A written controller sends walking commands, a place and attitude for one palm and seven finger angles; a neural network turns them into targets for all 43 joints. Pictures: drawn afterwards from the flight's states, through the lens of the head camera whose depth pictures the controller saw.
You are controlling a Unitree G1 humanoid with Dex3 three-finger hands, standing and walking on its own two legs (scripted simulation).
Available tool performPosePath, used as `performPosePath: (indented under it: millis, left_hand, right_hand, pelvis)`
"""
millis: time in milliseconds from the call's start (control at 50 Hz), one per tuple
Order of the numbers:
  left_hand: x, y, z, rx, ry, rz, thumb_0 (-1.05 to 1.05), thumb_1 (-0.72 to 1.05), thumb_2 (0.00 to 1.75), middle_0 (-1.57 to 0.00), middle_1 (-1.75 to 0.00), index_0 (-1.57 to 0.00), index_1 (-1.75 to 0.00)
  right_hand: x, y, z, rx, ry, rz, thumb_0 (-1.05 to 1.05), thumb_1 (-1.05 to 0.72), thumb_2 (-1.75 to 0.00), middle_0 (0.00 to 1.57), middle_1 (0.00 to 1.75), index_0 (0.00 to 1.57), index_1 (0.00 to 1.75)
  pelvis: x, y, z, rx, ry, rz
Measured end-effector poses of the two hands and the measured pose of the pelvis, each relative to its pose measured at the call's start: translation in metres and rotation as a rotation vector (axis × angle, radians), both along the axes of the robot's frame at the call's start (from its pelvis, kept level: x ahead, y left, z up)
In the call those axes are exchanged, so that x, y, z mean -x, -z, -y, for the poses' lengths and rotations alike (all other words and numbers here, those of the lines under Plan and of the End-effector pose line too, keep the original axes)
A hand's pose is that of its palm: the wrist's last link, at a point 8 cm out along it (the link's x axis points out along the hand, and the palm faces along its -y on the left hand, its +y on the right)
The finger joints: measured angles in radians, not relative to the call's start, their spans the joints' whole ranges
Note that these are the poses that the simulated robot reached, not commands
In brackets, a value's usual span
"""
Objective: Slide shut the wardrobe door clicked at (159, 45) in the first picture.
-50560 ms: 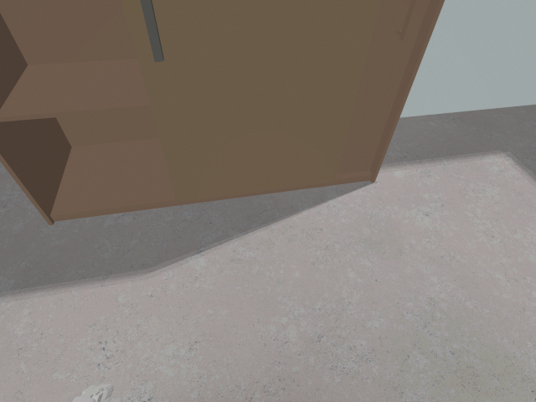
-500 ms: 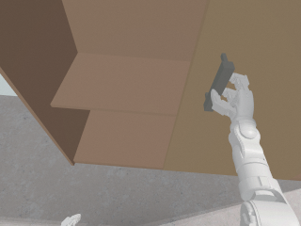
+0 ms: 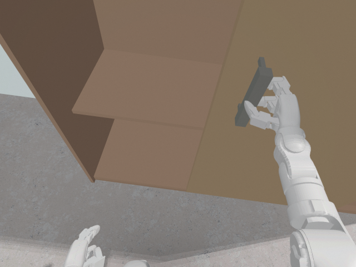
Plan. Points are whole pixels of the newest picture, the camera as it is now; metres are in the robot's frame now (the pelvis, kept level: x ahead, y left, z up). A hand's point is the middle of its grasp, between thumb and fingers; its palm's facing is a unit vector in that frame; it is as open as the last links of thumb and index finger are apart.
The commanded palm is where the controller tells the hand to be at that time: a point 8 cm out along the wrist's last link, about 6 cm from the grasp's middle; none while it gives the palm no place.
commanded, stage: step sideways, sliding the door along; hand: right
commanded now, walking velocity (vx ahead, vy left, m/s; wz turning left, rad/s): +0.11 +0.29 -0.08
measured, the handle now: (250, 93) +0.50 -0.13 +0.10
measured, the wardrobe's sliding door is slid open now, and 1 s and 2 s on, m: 0.53 0.39 0.00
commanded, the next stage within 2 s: none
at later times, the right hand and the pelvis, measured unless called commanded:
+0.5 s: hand (224, 109) +0.43 -0.06 +0.11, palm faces +0.18 +0.96 -0.21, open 8.1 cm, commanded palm +0.41 -0.10 +0.11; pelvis +0.00 +0.12 +0.00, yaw -5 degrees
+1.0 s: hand (180, 106) +0.43 +0.03 +0.11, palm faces +0.40 +0.88 -0.26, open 8.2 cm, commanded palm +0.40 +0.06 +0.11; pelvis +0.05 +0.30 -0.01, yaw -8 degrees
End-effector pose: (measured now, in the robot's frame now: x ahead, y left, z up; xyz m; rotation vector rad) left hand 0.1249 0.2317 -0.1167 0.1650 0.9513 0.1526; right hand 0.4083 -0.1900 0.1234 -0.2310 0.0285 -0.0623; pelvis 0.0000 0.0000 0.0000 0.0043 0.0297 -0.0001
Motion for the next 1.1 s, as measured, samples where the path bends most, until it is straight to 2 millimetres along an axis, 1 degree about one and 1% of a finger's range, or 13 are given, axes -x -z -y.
performPosePath:
  millis: [80,160,260,360,440,480,560,660,800,900,980,1040,1100]
  left_hand:
    - [0.004,0.002,-0.015,0.002,0.008,-0.046,0.0,0.9,0.9,-0.2,-0.3,-0.2,-0.3]
    - [0.006,-0.005,-0.033,-0.049,0.032,-0.076,0.0,0.9,0.9,-0.2,-0.3,-0.2,-0.3]
    - [0.003,-0.003,-0.055,-0.074,0.026,-0.057,0.0,0.9,0.9,-0.2,-0.3,-0.2,-0.3]
    - [0.004,0.004,-0.069,-0.02,0.058,-0.089,0.0,0.91,0.9,-0.2,-0.3,-0.2,-0.3]
    - [-0.001,0.017,-0.09,0.015,0.066,-0.086,0.0,0.9,0.9,-0.2,-0.3,-0.2,-0.3]
    - [-0.004,0.014,-0.104,0.005,0.055,-0.086,0.0,0.9,0.9,-0.2,-0.3,-0.2,-0.3]
    - [-0.01,-0.005,-0.13,-0.053,0.071,-0.075,0.01,0.9,0.9,-0.2,-0.3,-0.2,-0.3]
    - [-0.019,-0.011,-0.161,-0.115,0.083,-0.033,0.0,0.9,0.9,-0.2,-0.3,-0.2,-0.3]
    - [-0.025,-0.017,-0.185,-0.055,0.143,-0.112,0.0,0.91,0.9,-0.2,-0.3,-0.2,-0.3]
    - [-0.052,-0.015,-0.225,-0.037,0.172,-0.094,0.0,0.93,0.9,-0.2,-0.3,-0.2,-0.3]
    - [-0.09,0.004,-0.26,0.002,0.214,-0.031,0.0,0.93,0.9,-0.2,-0.3,-0.2,-0.3]
    - [-0.115,0.006,-0.28,0.005,0.205,0.008,0.0,0.92,0.9,-0.2,-0.3,-0.2,-0.3]
    - [-0.131,-0.006,-0.295,-0.022,0.194,0.043,0.0,0.92,0.9,-0.2,-0.3,-0.2,-0.3]
  right_hand:
    - [0.001,-0.001,-0.013,-0.001,0.02,-0.016,-0.04,-0.46,-0.75,0.27,1.26,0.2,1.3]
    - [0.001,0.0,-0.023,-0.023,0.02,-0.012,-0.03,-0.47,-0.74,0.26,1.28,0.2,1.28]
    - [0.001,0.003,-0.036,-0.033,0.015,0.023,-0.04,-0.47,-0.74,0.25,1.31,0.21,1.24]
    - [0.003,0.001,-0.052,-0.024,0.058,0.002,-0.03,-0.48,-0.76,0.23,1.29,0.19,1.23]
    - [0.006,0.001,-0.067,-0.006,0.104,0.013,-0.04,-0.48,-0.79,0.23,1.27,0.17,1.21]
    - [0.008,0.001,-0.075,-0.011,0.124,0.009,-0.04,-0.49,-0.79,0.22,1.27,0.16,1.19]
    - [0.008,0.0,-0.086,-0.029,0.139,-0.009,-0.02,-0.5,-0.8,0.21,1.26,0.17,1.18]
    - [0.007,0.004,-0.098,-0.028,0.13,0.028,-0.03,-0.48,-0.81,0.22,1.29,0.18,1.16]
    - [0.01,0.001,-0.125,-0.029,0.194,-0.007,-0.01,-0.52,-0.83,0.18,1.26,0.14,1.14]
    - [0.013,0.0,-0.15,-0.013,0.261,-0.011,-0.01,-0.54,-0.87,0.15,1.23,0.1,1.12]
    - [0.016,0.004,-0.178,0.029,0.341,0.024,-0.03,-0.58,-0.92,0.12,1.23,0.04,1.06]
    - [0.017,0.004,-0.2,0.039,0.388,0.022,-0.03,-0.64,-0.93,0.08,1.21,0.0,1.02]
    - [0.017,0.004,-0.217,0.016,0.391,0.019,-0.02,-0.66,-0.9,0.07,1.21,0.0,1.01]
  pelvis:
    - [0.001,-0.003,-0.016,-0.011,0.034,0.015]
    - [0.003,-0.006,-0.028,0.011,0.055,0.023]
    - [0.007,0.002,-0.043,0.035,0.04,0.047]
    - [0.006,-0.001,-0.073,0.0,0.047,0.079]
    - [0.0,0.011,-0.105,-0.03,0.072,0.118]
    - [-0.001,0.008,-0.115,-0.023,0.093,0.119]
    - [-0.003,-0.002,-0.131,0.002,0.102,0.09]
    - [-0.006,0.006,-0.15,0.014,0.104,0.074]
    - [-0.014,-0.014,-0.198,-0.026,0.099,0.089]
    - [-0.029,-0.012,-0.244,-0.052,0.104,0.096]
    - [-0.046,0.009,-0.289,-0.042,0.128,0.119]
    - [-0.047,0.007,-0.305,-0.039,0.164,0.119]
    - [-0.05,0.0,-0.314,-0.014,0.173,0.094]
